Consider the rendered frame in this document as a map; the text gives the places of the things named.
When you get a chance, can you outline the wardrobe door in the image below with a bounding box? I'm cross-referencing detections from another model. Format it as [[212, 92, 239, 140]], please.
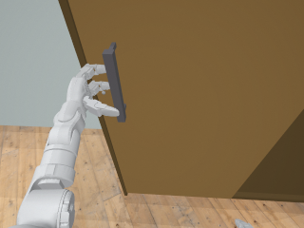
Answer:
[[237, 109, 304, 196], [67, 0, 304, 200]]

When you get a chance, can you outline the left robot upper arm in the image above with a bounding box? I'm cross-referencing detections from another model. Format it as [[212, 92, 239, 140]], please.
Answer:
[[8, 189, 75, 228]]

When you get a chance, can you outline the robot right hand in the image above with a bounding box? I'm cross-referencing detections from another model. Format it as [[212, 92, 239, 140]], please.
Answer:
[[235, 218, 254, 228]]

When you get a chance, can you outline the handle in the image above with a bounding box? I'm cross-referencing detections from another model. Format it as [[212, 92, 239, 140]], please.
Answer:
[[102, 42, 126, 123]]

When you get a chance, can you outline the left robot forearm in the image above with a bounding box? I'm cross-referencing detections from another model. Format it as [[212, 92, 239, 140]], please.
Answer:
[[16, 101, 86, 225]]

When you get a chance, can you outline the robot left hand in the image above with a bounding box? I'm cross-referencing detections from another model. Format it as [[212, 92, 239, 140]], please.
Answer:
[[66, 64, 120, 117]]

